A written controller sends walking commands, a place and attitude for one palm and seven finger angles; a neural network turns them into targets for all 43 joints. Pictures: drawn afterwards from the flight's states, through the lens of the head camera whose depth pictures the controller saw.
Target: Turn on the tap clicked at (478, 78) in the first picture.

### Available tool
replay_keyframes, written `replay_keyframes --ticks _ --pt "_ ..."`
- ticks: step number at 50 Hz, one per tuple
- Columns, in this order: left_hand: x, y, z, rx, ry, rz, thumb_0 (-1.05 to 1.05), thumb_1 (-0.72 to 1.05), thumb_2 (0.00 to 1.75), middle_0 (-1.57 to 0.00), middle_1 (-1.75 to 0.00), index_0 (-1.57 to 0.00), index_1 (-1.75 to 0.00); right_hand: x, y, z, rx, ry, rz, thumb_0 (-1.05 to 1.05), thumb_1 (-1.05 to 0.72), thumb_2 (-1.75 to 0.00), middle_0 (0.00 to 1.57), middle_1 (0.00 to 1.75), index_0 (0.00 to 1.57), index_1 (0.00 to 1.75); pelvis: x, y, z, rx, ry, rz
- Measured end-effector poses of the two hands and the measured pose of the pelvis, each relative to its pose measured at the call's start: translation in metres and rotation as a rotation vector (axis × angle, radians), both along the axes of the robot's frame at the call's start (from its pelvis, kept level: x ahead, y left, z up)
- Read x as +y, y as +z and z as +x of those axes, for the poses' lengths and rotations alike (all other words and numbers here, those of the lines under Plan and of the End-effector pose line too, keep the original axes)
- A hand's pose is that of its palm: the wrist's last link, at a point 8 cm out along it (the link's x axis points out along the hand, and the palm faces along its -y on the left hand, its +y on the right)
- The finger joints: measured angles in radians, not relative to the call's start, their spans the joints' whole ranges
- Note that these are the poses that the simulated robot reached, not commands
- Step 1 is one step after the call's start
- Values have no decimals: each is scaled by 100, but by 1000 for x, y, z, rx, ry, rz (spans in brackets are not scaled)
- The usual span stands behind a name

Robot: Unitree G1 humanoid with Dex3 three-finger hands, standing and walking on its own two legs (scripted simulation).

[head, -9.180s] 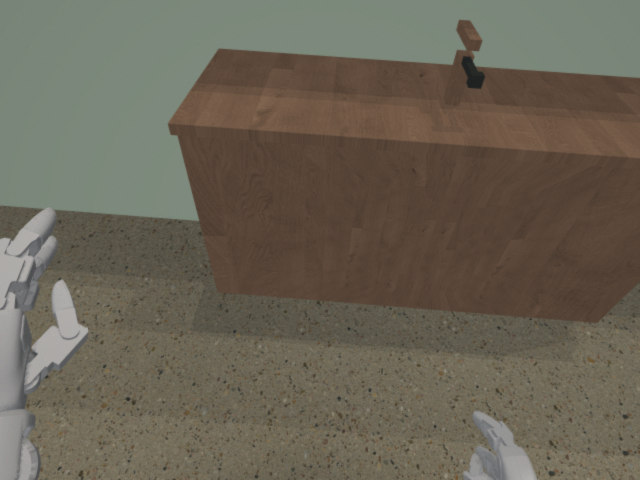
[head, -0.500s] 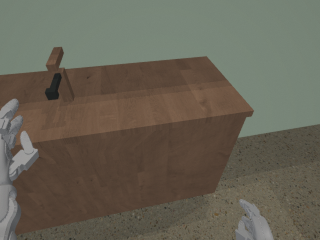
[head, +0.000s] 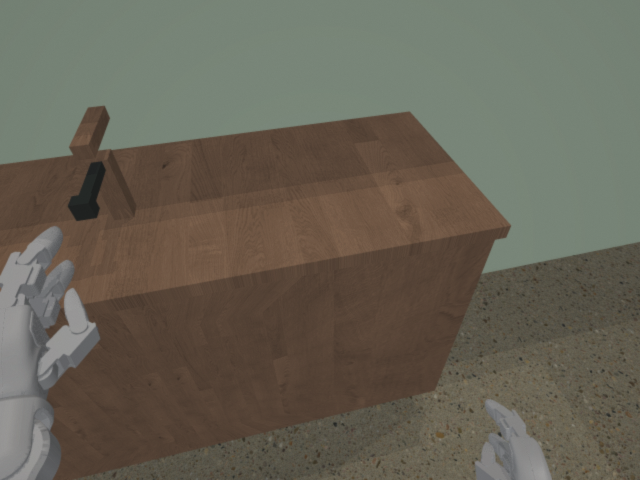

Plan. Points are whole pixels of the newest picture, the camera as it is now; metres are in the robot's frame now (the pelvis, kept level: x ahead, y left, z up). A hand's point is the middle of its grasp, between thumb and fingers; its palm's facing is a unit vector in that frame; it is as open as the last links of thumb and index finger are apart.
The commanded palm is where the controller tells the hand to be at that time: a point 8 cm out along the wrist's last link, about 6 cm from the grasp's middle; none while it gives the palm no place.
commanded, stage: turn the palm inward beside the body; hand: left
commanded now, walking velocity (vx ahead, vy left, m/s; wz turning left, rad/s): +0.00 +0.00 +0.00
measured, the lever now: (84, 207) +0.41 +0.41 +0.13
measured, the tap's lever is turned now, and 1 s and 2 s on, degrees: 0 0 0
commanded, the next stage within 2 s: reach beside the lever's end, fingers flat in 1.22 s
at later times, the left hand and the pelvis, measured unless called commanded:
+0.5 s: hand (76, 360) +0.16 +0.25 +0.17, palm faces +0.50 -0.85 -0.13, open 7.4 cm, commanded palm +0.10 +0.28 +0.18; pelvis -0.03 +0.01 +0.01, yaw +0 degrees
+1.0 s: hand (84, 359) +0.16 +0.24 +0.17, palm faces +0.51 -0.86 -0.09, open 7.4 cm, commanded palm +0.11 +0.28 +0.18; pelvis -0.02 +0.00 +0.01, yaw +1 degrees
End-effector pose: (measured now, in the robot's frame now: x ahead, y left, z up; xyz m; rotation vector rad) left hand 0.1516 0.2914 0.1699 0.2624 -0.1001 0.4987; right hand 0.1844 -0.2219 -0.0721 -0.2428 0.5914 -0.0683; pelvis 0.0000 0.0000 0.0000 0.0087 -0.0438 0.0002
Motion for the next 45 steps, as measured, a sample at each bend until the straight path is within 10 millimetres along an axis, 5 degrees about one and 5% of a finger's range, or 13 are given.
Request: replay_keyframes --ticks 18,33,45 --pt "-6 4 -22 -11 11 -76 2 90 90 -20 -30 -21 -30 35 17 -1 -84 52 45 1 -90 -90 20 30 20 30 7 4 -18 -52 0 -8" --pt "-14 1 -43 -1 23 -129 2 90 90 -20 -30 -21 -30 35 19 -13 -98 61 42 1 -90 -90 20 30 20 30 6 6 -30 -88 8 -15" --pt "-13 1 -39 9 43 -172 2 90 90 -20 -30 -21 -30 34 21 -5 -104 69 45 2 -90 -90 20 30 20 30 4 7 -25 -87 15 -14"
